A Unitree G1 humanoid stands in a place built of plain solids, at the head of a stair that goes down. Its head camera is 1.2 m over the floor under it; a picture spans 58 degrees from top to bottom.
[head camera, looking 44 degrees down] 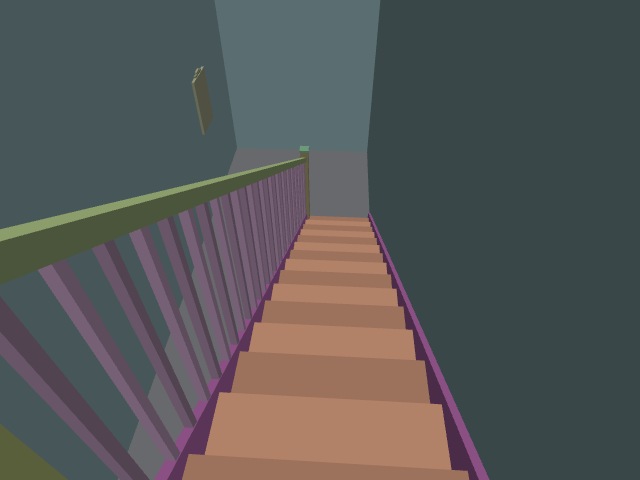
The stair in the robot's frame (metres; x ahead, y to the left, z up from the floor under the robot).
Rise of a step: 0.18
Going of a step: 0.28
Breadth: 0.83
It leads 3 degrees to the right of straight ahead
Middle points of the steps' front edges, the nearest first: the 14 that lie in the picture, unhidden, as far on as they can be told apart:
0.47 -0.02 -0.17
0.75 -0.04 -0.35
1.04 -0.05 -0.52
1.32 -0.07 -0.70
1.60 -0.08 -0.88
1.89 -0.10 -1.06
2.17 -0.12 -1.24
2.46 -0.13 -1.41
2.74 -0.15 -1.59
3.03 -0.17 -1.77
3.31 -0.18 -1.95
3.60 -0.20 -2.13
3.88 -0.21 -2.30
4.17 -0.23 -2.48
